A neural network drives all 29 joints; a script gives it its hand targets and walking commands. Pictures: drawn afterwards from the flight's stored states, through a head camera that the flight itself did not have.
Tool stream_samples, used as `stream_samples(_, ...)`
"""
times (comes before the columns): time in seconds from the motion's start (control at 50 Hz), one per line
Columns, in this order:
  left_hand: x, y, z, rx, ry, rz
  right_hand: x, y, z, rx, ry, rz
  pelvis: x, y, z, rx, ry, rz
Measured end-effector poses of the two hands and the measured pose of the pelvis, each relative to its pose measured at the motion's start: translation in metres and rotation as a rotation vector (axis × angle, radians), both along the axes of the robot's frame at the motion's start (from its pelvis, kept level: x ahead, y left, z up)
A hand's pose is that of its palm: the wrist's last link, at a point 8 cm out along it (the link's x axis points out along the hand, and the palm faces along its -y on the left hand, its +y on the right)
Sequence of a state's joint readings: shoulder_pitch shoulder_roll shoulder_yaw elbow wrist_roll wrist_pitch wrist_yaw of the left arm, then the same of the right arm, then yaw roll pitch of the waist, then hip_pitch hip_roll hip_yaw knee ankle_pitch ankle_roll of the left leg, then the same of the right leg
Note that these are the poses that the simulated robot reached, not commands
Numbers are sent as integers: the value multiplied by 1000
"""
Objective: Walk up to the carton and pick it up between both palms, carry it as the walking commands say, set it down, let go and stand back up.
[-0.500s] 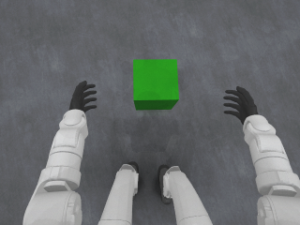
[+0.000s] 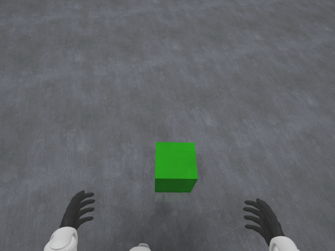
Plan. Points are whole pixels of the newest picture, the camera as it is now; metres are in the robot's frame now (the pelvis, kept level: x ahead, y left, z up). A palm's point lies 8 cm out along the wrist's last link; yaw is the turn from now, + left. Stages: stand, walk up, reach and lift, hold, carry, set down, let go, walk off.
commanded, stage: let go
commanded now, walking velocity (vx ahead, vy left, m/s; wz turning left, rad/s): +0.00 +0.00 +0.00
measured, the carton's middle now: (174, 168) +0.55 -0.07 -0.63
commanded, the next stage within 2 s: stand in 0.48 s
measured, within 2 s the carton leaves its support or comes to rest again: neither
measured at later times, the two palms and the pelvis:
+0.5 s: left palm (59, 241) +0.17 +0.25 -0.07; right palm (273, 242) +0.16 -0.23 -0.06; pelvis +0.00 +0.00 +0.01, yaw +1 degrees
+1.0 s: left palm (49, 215) +0.22 +0.28 -0.06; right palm (286, 221) +0.20 -0.27 -0.06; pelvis +0.05 -0.01 +0.00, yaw +1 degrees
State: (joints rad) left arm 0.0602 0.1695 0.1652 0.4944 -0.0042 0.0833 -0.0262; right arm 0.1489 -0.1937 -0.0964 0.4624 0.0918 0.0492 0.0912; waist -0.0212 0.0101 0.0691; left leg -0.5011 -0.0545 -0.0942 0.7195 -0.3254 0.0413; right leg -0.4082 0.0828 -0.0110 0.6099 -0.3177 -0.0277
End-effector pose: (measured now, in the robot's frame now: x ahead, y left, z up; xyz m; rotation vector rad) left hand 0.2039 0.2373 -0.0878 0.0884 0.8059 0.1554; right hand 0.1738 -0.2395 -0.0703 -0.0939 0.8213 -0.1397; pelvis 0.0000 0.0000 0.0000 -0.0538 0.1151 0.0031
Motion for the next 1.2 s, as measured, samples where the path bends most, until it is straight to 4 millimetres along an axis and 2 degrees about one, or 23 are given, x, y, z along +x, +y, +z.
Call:
stream_samples(0.18, -26, 13, 22, -1, -43, -7, -33, 10, 10, 20, 6, -2, -2, 6, 6, -2, -137, 9)
stream_samples(0.44, -36, 9, 22, -8, 1, -25, -17, 12, 15, 35, -7, 21, -6, 4, 6, 0, -199, 11)
stream_samples(0.54, -31, 10, 21, 11, 3, -18, -19, 7, 12, 12, 7, -1, -1, 2, 6, 3, -193, 11)
stream_samples(0.64, -15, 26, 27, 96, -40, -3, -15, -11, 15, -82, -21, -26, 15, -2, 6, 11, -171, 10)
stream_samples(0.74, 8, 36, 36, 152, -84, -5, 0, -28, 18, -134, -40, -28, 34, -5, 5, 15, -143, 9)
stream_samples(0.82, 18, 38, 37, 171, -82, -5, 14, -33, 18, -146, -47, -25, 45, -6, 5, 18, -128, 9)
stream_samples(0.9, 20, 39, 34, 176, -58, 1, 24, -34, 17, -147, -48, -24, 51, -7, 5, 19, -121, 9)
stream_samples(0.98, 19, 40, 32, 183, -44, 8, 25, -35, 15, -148, -44, -29, 52, -7, 4, 18, -118, 9)
stream_samples(1.2, 6, 42, 31, 181, -49, 13, 7, -36, 13, -155, -36, -43, 41, -6, 5, 17, -134, 8)
